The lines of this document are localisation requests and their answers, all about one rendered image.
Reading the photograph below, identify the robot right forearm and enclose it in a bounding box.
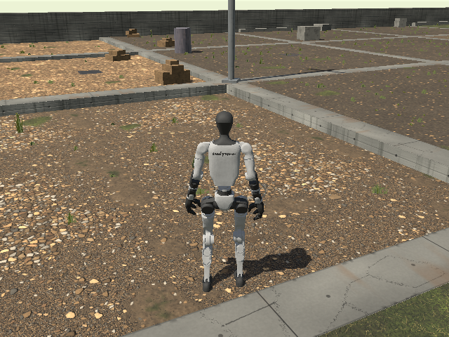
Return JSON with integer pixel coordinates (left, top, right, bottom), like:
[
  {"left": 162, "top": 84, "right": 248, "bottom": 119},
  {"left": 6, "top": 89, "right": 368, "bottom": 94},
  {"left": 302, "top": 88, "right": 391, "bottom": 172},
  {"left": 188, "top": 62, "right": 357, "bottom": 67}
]
[{"left": 249, "top": 171, "right": 262, "bottom": 204}]

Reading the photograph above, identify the right robot hand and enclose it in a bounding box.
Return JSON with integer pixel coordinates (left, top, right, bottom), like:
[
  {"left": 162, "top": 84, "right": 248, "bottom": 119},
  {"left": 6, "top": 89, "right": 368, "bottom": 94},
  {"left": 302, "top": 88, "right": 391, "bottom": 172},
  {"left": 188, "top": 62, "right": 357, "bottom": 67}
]
[{"left": 248, "top": 202, "right": 264, "bottom": 220}]

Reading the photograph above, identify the robot left forearm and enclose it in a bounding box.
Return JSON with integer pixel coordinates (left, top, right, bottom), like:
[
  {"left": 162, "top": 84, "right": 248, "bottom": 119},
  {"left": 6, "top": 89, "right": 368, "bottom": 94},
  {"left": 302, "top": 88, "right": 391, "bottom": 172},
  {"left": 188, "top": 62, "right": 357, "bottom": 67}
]
[{"left": 187, "top": 170, "right": 200, "bottom": 200}]

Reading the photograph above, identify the left robot hand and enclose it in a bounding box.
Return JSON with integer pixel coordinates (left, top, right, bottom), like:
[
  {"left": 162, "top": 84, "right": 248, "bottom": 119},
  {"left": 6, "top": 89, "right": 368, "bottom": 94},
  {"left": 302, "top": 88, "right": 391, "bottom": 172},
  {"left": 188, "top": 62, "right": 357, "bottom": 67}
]
[{"left": 185, "top": 198, "right": 201, "bottom": 215}]

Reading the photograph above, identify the robot left shin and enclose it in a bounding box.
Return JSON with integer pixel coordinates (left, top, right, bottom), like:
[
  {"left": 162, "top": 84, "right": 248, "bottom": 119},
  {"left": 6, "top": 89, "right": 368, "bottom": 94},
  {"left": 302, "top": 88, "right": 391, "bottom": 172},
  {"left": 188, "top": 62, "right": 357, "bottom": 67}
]
[{"left": 202, "top": 234, "right": 213, "bottom": 282}]

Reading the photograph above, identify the robot head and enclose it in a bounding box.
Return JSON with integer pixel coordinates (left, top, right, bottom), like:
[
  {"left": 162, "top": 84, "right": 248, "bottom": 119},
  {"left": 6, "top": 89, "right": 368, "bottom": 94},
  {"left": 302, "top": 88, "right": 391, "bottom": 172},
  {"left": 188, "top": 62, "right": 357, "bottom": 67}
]
[{"left": 213, "top": 111, "right": 236, "bottom": 145}]

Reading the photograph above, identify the robot right upper arm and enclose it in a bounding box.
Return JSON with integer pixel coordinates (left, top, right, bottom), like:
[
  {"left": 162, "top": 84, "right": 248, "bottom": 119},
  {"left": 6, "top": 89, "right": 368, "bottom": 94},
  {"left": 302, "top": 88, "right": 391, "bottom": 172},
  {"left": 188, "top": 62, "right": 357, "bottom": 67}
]
[{"left": 239, "top": 142, "right": 256, "bottom": 181}]

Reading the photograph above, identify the robot left upper arm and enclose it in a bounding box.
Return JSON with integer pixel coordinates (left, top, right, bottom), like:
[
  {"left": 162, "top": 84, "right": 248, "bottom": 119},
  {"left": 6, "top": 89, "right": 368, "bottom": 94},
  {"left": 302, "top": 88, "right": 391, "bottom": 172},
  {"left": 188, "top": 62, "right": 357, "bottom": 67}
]
[{"left": 192, "top": 142, "right": 210, "bottom": 180}]

